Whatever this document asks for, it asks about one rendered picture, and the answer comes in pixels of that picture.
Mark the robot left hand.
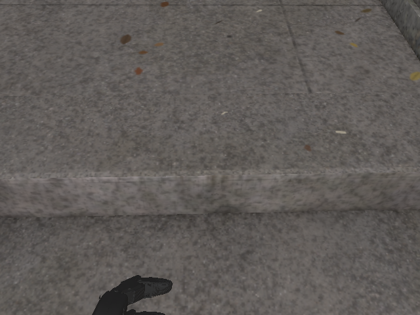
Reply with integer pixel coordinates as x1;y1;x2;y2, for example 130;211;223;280
92;275;173;315

